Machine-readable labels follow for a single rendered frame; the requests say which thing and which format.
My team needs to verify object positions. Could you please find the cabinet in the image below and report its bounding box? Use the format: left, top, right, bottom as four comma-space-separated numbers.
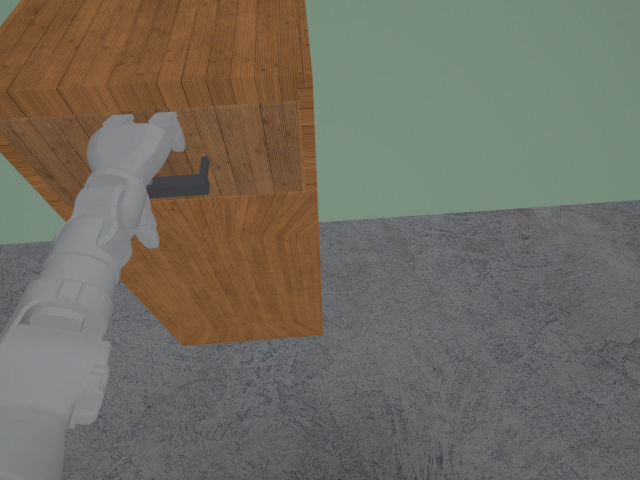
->
0, 0, 323, 346

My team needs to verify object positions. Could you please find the handle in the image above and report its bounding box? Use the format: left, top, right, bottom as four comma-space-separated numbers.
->
146, 156, 210, 199

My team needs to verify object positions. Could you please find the left robot hand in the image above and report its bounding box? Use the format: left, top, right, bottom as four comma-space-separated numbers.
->
86, 112, 185, 248

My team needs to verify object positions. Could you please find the robot left upper arm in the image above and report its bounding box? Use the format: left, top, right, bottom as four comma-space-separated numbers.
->
0, 324, 112, 480

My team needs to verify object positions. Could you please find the drawer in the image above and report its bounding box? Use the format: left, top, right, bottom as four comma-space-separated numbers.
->
0, 101, 303, 207

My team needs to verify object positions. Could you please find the left robot forearm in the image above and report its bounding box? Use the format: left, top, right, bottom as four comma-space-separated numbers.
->
0, 168, 147, 355

